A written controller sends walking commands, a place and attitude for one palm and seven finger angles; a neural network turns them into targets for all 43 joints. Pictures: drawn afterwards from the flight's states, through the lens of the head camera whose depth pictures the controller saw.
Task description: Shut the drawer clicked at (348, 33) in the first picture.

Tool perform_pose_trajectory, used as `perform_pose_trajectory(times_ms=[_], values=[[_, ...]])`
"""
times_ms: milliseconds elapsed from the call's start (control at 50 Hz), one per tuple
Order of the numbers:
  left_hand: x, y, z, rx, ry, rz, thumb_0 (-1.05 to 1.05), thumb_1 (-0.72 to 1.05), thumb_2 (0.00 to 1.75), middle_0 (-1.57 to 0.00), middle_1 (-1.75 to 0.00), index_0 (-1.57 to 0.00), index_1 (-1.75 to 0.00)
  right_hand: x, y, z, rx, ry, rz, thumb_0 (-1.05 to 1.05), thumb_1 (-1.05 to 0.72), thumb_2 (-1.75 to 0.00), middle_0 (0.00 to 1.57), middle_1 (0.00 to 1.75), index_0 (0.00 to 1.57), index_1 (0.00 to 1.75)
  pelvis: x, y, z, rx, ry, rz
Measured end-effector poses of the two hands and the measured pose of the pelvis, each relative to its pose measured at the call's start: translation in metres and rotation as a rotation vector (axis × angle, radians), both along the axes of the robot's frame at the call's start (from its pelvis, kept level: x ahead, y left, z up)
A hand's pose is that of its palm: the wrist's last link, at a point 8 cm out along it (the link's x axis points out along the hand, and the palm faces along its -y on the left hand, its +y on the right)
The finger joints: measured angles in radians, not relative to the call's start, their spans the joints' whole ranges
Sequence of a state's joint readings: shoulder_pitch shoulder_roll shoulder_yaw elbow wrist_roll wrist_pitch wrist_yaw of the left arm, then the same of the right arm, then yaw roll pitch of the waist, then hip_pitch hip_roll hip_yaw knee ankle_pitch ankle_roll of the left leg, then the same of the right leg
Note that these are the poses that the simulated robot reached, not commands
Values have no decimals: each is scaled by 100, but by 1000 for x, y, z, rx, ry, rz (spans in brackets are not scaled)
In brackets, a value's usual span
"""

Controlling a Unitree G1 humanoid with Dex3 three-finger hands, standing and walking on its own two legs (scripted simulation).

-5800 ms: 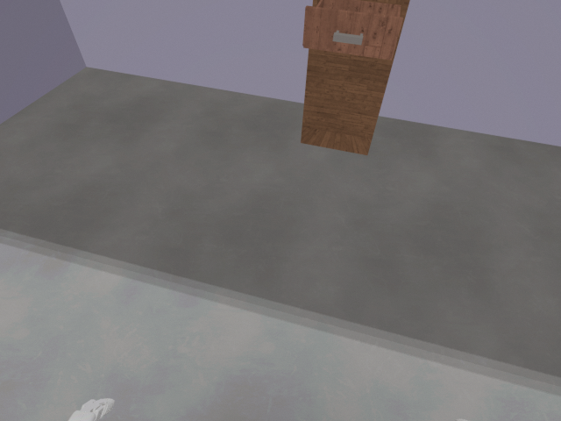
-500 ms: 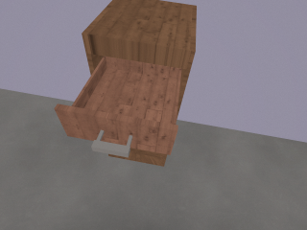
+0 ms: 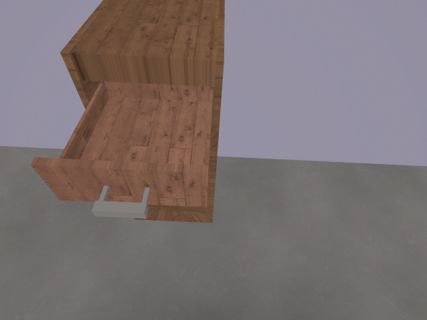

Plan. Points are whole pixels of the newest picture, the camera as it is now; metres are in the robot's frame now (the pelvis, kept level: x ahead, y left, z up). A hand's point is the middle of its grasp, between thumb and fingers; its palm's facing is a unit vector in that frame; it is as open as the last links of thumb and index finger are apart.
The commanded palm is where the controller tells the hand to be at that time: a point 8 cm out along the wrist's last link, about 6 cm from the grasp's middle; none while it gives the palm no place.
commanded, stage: come to a stop and stand still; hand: left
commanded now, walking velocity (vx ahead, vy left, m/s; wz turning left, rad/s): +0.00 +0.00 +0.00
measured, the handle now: (123, 200) +0.35 +0.21 -0.02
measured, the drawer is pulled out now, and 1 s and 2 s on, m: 0.29 0.29 0.29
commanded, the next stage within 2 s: look again from close up in 0.84 s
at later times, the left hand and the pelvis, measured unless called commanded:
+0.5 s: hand out of the picture -0.04 +0.08 -0.18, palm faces +0.08 -0.98 -0.18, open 7.3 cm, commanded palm none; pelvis -0.03 -0.08 +0.00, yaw +2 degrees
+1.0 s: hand out of the picture -0.06 +0.09 -0.17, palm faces +0.04 -0.98 -0.19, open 7.4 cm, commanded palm none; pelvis -0.04 -0.07 +0.00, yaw +1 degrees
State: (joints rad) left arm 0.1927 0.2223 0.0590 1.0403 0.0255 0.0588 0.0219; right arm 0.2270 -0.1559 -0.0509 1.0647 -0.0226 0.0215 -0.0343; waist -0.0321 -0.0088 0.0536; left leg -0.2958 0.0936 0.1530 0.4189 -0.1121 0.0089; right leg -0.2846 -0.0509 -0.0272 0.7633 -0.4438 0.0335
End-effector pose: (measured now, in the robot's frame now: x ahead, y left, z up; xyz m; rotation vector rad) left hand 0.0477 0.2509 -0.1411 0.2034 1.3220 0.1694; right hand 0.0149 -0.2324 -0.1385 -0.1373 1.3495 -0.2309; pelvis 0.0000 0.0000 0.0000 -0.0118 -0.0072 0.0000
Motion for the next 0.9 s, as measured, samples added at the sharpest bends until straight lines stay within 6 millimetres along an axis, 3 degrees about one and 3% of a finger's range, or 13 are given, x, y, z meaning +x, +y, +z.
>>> perform_pose_trajectory(times_ms=[80,200,320,400,520,680,900], values=[[-5,-30,5,34,-42,-21,0,91,90,-20,-30,-19,-30,-32,-20,-24,65,49,-32,0,-91,-90,20,30,20,30,-11,-25,-9,32,-8,-1],[-31,-70,20,33,-27,2,0,93,90,-20,-30,-20,-30,-55,-37,-23,119,99,-29,0,-91,-90,20,30,20,30,-16,-52,3,44,-14,3],[-54,-92,10,5,10,35,1,94,90,-20,-30,-20,-30,-59,-50,-22,110,114,-4,0,-91,-90,20,30,20,30,-23,-70,0,24,-4,20],[-75,-103,-3,-26,47,73,1,94,90,-20,-30,-20,-30,-54,-55,-22,81,113,29,0,-91,-90,20,30,20,30,-27,-75,-5,2,0,39],[-102,-122,-7,-76,98,99,1,93,90,-20,-30,-20,-30,-47,-63,-11,50,81,60,1,-92,-90,20,30,20,30,-34,-83,0,17,-18,27],[-122,-132,-5,-98,117,103,0,91,90,-20,-30,-20,-30,-49,-66,-9,48,55,71,1,-92,-90,20,30,20,30,-41,-83,3,14,-30,26],[-123,-119,-2,-79,123,94,0,91,90,-20,-30,-20,-30,-85,-46,-10,87,130,45,0,-91,-90,20,30,20,30,-43,-76,4,14,-16,21]])
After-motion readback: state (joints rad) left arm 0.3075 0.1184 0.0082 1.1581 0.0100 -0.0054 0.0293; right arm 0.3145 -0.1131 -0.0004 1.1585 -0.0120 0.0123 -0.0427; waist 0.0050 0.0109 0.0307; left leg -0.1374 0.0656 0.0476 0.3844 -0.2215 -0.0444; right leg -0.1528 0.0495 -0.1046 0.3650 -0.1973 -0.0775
